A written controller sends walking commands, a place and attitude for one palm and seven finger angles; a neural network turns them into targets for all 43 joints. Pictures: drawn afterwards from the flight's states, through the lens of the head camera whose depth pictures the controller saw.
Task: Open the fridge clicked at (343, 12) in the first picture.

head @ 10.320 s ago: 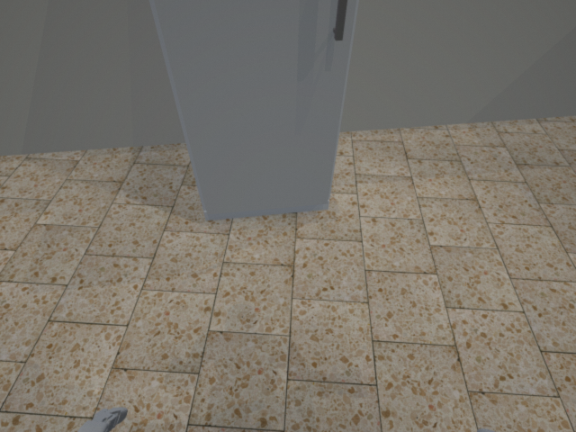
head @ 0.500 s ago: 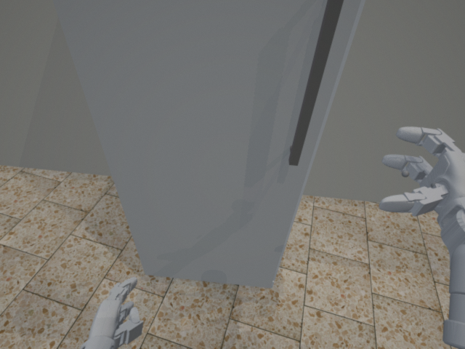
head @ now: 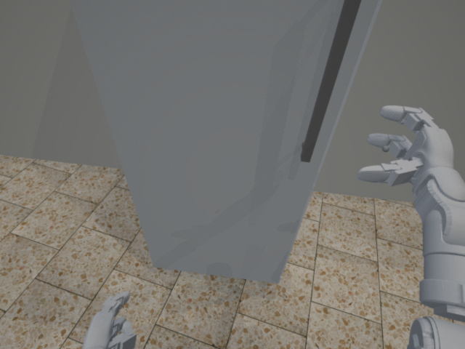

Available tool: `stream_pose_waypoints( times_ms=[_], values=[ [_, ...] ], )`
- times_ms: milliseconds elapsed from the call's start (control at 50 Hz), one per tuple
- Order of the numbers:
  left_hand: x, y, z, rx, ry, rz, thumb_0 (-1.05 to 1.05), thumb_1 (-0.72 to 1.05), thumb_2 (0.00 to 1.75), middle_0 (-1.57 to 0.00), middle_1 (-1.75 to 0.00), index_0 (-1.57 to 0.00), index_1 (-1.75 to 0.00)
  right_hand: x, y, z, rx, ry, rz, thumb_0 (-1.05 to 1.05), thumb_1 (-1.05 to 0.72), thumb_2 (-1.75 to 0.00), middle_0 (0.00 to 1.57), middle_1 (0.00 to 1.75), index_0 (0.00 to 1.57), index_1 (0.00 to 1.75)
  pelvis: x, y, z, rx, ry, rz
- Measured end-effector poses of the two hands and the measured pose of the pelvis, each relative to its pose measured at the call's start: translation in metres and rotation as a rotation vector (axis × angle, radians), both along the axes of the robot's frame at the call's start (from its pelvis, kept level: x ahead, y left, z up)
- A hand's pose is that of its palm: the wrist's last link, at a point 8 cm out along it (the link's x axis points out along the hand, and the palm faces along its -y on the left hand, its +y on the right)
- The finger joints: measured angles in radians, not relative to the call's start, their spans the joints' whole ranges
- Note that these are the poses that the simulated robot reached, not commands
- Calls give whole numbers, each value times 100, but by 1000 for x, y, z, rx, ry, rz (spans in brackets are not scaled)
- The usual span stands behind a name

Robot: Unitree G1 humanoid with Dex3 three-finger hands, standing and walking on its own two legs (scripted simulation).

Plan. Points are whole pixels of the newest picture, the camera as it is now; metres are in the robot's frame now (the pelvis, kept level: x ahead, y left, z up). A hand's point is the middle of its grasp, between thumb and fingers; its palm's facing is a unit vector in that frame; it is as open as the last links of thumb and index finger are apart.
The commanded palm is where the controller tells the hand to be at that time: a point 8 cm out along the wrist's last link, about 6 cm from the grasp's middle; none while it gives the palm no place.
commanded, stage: move the hooked fingers beside the handle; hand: right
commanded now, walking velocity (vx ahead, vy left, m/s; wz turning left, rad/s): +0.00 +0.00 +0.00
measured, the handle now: (326, 79) +0.53 -0.14 +0.24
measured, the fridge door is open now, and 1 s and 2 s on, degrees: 0 0 0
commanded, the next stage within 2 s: feel for the door with the fingertips in 1.48 s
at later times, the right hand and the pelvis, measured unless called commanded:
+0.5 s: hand (354, 126) +0.44 -0.19 +0.20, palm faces +0.14 +0.99 +0.00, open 14.0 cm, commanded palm +0.42 -0.23 +0.21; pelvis -0.01 +0.00 +0.00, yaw +0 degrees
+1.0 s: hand (359, 129) +0.45 -0.20 +0.19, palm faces +0.17 +0.99 +0.00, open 14.0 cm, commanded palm +0.43 -0.24 +0.20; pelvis +0.00 -0.01 +0.00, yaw +2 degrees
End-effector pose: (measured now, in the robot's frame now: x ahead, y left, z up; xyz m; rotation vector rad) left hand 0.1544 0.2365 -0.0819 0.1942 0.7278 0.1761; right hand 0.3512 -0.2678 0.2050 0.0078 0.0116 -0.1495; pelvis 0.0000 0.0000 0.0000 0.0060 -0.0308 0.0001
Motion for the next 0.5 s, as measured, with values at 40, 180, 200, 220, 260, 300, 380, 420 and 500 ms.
stream_pose_waypoints(
  times_ms=[40,180,200,220,260,300,380,420,500],
  values=[
    [-7,4,-2,4,19,12,1,90,90,-20,-30,-20,-30,4,1,2,-8,-4,-4,-1,50,-30,30,120,30,120,0,1,0,0,1,2],
    [-29,16,-11,12,79,56,1,90,90,-20,-30,-20,-30,20,14,3,-7,10,24,-1,50,-30,30,120,30,120,-2,1,1,1,10,3],
    [-31,17,-11,13,85,61,1,90,90,-20,-30,-20,-30,22,15,3,-2,12,26,-1,50,-30,30,120,30,120,-2,2,1,1,12,5],
    [-34,18,-12,13,91,67,1,90,90,-20,-30,-20,-30,24,17,3,0,14,27,-1,50,-30,30,120,30,120,-2,2,1,0,14,6],
    [-38,19,-13,12,99,75,1,90,90,-20,-30,-20,-30,28,21,3,2,14,27,-1,50,-30,30,120,30,120,-2,2,1,0,16,8],
    [-42,20,-14,11,106,81,1,90,90,-20,-30,-20,-30,32,24,3,5,12,24,-1,50,-30,30,120,30,120,-3,2,1,0,19,11],
    [-50,20,-16,11,125,87,1,90,90,-20,-30,-20,-30,43,27,1,3,27,12,-1,50,-30,30,120,30,120,-4,2,1,1,26,10],
    [-54,20,-17,12,138,88,1,90,90,-20,-30,-20,-30,49,28,0,0,40,6,-1,50,-30,30,120,30,120,-5,2,1,1,32,8],
    [-64,20,-19,14,164,96,1,90,90,-20,-30,-20,-30,62,32,1,-5,40,7,-1,50,-30,30,120,30,120,-6,1,1,3,47,8]
  ],
)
